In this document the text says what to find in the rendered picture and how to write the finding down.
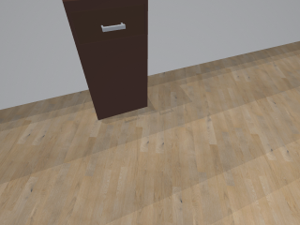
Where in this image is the handle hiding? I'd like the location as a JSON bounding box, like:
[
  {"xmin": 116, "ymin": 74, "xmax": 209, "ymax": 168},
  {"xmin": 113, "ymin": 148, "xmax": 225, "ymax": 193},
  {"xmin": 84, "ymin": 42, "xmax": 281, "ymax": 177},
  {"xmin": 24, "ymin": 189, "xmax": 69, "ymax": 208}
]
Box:
[{"xmin": 101, "ymin": 22, "xmax": 126, "ymax": 32}]

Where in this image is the cabinet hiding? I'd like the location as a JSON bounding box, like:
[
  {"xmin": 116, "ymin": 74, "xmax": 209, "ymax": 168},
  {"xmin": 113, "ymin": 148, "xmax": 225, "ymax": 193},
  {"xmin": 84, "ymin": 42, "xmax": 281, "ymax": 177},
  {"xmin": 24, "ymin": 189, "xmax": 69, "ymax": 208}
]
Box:
[{"xmin": 62, "ymin": 0, "xmax": 148, "ymax": 120}]

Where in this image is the drawer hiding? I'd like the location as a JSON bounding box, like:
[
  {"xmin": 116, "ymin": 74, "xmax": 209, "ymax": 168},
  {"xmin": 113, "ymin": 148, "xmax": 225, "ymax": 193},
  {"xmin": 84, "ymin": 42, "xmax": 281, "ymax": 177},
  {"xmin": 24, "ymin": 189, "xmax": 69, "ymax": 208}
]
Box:
[{"xmin": 70, "ymin": 4, "xmax": 144, "ymax": 44}]

